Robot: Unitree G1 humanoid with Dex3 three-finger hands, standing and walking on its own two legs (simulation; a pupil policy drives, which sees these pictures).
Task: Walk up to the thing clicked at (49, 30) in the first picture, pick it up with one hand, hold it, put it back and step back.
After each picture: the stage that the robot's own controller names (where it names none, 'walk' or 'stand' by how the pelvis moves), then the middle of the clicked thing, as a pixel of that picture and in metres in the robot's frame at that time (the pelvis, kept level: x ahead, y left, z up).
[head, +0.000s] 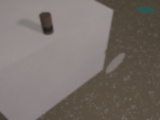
stand; (46, 23) +0.79 +0.22 -0.04
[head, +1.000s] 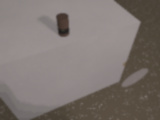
walk; (63, 25) +0.75 +0.17 -0.03
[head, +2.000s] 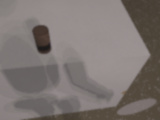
rise first; (42, 40) +0.54 +0.24 -0.02
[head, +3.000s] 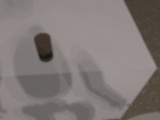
stand; (44, 48) +0.52 +0.18 -0.01
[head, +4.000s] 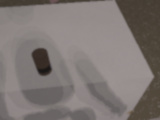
stand; (42, 62) +0.49 +0.20 -0.04
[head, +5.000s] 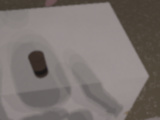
stand; (38, 64) +0.49 +0.21 -0.04
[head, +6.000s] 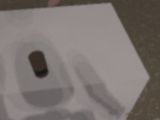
stand; (39, 64) +0.49 +0.21 -0.04
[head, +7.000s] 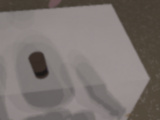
stand; (39, 65) +0.49 +0.21 -0.04
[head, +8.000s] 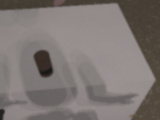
rise first; (44, 64) +0.49 +0.20 -0.04
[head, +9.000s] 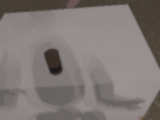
go down; (53, 62) +0.51 +0.18 -0.03
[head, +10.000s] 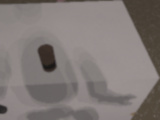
go down; (47, 58) +0.51 +0.17 -0.03
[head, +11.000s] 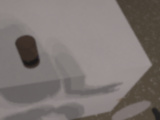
go down; (28, 52) +0.48 +0.17 +0.01
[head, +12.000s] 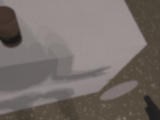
close in; (7, 28) +0.51 +0.18 +0.04
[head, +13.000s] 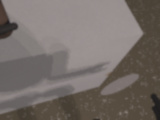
close; out of the picture +0.54 +0.18 +0.07
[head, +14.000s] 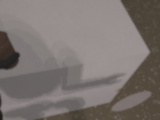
lift; (2, 51) +0.45 +0.22 +0.05
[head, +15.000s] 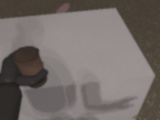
lift; (32, 68) +0.33 +0.16 +0.16
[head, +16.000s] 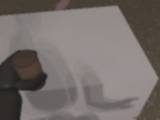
hold; (30, 71) +0.32 +0.17 +0.15
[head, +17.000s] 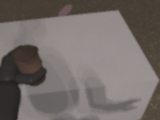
crouch; (31, 66) +0.34 +0.17 +0.17
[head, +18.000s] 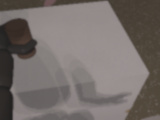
crouch; (22, 39) +0.44 +0.19 +0.16
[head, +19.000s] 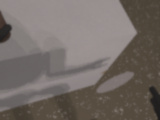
lower; out of the picture +0.53 +0.18 +0.05
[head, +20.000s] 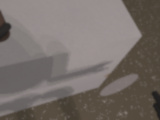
lower; out of the picture +0.53 +0.19 +0.06
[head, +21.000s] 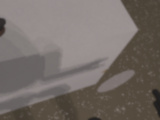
lower; out of the picture +0.55 +0.19 +0.07
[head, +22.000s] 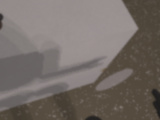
lower; out of the picture +0.55 +0.19 +0.07
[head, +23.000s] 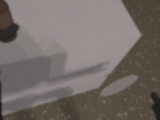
loosen; (1, 22) +0.53 +0.17 +0.06
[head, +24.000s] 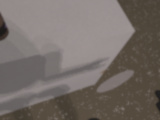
withdraw; out of the picture +0.54 +0.18 +0.06
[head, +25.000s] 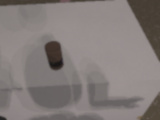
sink last; (54, 56) +0.50 +0.16 +0.01
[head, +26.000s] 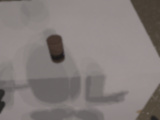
stand; (56, 49) +0.53 +0.16 +0.01
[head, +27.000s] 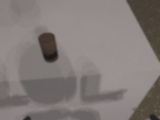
stand; (49, 48) +0.52 +0.16 +0.02
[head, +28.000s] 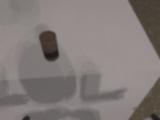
stand; (49, 46) +0.52 +0.16 +0.03
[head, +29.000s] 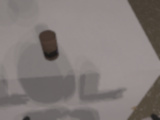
stand; (49, 46) +0.53 +0.16 +0.03
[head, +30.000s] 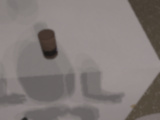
stand; (48, 44) +0.53 +0.15 +0.02
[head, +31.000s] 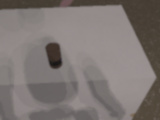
stand; (54, 56) +0.55 +0.16 -0.03
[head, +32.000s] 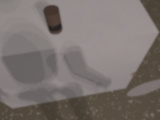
walk; (53, 20) +0.64 +0.13 -0.01
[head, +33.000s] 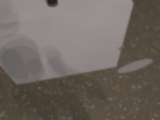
walk; out of the picture +0.92 +0.21 -0.02
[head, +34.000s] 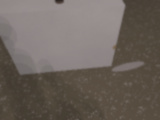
stand; out of the picture +1.13 +0.19 -0.02
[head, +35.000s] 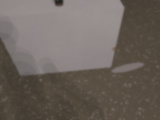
stand; out of the picture +1.13 +0.19 -0.04
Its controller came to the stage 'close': yes
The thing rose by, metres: 0.20
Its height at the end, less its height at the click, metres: +0.00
